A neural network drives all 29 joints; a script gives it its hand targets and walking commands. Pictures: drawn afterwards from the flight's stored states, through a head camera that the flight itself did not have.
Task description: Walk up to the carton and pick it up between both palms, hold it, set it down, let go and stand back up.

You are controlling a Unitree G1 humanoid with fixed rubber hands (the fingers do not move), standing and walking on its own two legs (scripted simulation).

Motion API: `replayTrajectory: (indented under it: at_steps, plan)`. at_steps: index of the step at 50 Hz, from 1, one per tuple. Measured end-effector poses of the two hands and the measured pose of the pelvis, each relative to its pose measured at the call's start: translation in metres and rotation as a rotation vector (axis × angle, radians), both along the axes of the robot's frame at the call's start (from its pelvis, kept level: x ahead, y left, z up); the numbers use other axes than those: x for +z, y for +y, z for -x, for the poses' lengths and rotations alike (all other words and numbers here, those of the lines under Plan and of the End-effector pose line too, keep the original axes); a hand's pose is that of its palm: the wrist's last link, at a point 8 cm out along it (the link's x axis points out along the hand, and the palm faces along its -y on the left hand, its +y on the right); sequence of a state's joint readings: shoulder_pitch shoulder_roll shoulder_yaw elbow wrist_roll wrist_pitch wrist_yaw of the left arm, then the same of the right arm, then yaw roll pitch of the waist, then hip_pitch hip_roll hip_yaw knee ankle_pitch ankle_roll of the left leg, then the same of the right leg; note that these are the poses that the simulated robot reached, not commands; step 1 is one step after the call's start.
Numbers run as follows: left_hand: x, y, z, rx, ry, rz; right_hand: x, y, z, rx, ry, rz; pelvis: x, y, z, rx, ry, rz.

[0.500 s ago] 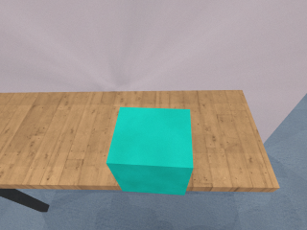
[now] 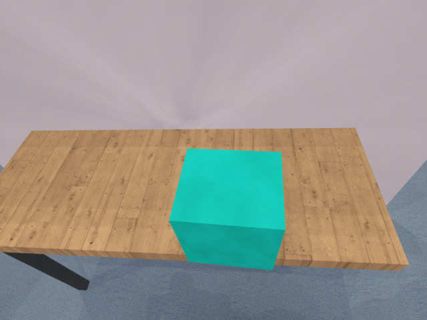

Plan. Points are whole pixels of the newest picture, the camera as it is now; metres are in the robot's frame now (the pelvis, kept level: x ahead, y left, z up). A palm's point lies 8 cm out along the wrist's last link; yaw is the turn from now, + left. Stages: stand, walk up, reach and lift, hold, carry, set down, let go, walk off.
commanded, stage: walk up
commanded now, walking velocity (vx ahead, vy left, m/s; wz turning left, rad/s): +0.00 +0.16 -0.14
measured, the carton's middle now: (231, 211) +0.35 +0.01 -0.03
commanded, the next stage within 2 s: stand in 0.68 s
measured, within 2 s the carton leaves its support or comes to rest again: neither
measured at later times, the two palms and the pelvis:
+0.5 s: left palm out of the picture -0.03 +0.33 -0.16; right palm out of the picture +0.01 -0.10 -0.13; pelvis -0.01 +0.11 +0.00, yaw -1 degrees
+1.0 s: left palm out of the picture -0.04 +0.29 -0.15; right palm out of the picture -0.05 -0.10 -0.15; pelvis -0.01 +0.10 +0.00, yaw -1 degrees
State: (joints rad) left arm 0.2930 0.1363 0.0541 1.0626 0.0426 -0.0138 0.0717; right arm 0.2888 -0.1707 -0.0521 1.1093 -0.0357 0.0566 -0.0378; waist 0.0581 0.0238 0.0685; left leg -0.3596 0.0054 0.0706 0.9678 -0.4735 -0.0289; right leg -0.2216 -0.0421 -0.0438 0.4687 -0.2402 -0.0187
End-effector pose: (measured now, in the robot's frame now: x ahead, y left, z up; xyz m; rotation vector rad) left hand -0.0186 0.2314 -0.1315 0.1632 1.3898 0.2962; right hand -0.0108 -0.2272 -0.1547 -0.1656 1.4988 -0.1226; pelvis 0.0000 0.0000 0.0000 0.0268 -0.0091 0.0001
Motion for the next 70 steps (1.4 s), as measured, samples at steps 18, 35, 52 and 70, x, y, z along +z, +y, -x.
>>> replayTrajectory:
  at_steps: [18,35,52,70]
  plan:
    - [-0.041,0.079,0.013,-0.02,0.059,0.192,0.037,0.103,-0.014,-0.023,-0.16,0.094,0.001,0.094,0.01,-0.001,-0.001,0.073]
    - [-0.008,0.098,0.018,-0.077,0.091,0.082,-0.001,0.134,0.01,-0.106,-0.135,-0.025,-0.001,0.118,0.014,-0.032,-0.004,0.027]
    - [-0.017,0.063,0.02,-0.085,0.049,0.157,0.006,0.125,0.039,-0.094,-0.048,-0.026,0.001,0.1,0.015,-0.028,-0.028,0.024]
    - [-0.016,0.052,0.029,-0.085,0.089,0.155,0.004,0.126,0.041,-0.107,-0.022,-0.05,0.001,0.091,0.01,-0.029,-0.021,0.021]
